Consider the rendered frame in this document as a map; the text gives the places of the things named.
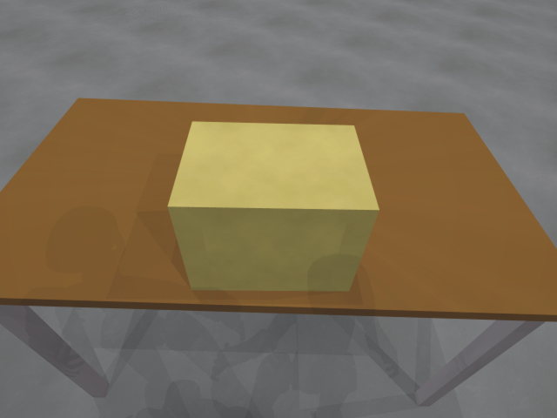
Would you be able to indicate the table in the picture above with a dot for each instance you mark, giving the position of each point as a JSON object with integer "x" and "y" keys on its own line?
{"x": 84, "y": 223}

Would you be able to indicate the carton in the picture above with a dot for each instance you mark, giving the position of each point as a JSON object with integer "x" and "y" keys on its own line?
{"x": 272, "y": 207}

